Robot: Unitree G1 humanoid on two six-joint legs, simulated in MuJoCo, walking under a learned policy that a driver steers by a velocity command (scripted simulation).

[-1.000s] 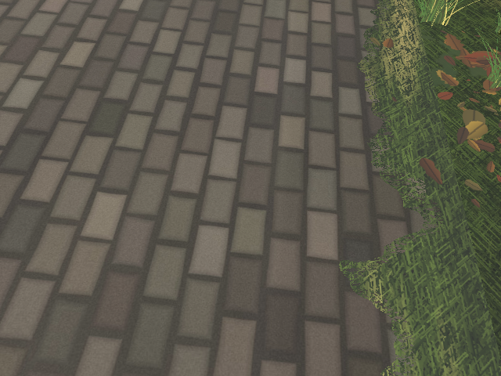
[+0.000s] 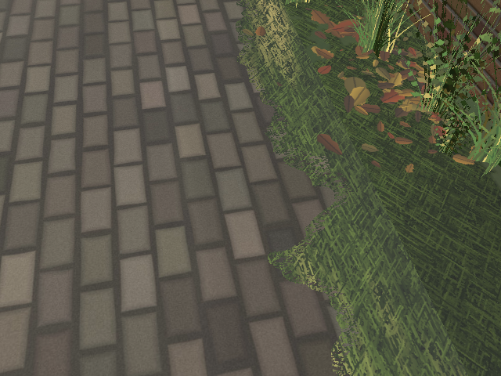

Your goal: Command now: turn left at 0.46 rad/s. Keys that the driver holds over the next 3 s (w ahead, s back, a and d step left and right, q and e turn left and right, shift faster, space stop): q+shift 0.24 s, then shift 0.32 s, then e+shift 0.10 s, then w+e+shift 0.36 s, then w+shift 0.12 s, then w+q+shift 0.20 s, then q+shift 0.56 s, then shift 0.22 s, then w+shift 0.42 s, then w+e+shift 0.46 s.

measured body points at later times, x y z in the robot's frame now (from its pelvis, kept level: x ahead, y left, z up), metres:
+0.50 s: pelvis +0.00 -0.03 +0.01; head +0.04 -0.05 +0.45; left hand +0.00 +0.26 -0.09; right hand +0.22 -0.26 -0.12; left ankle -0.08 +0.09 -0.67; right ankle +0.02 -0.12 -0.74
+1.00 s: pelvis +0.08 -0.03 +0.00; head +0.09 -0.04 +0.45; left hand +0.20 +0.26 -0.10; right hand +0.13 -0.32 -0.13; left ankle -0.07 +0.08 -0.74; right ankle +0.19 -0.16 -0.67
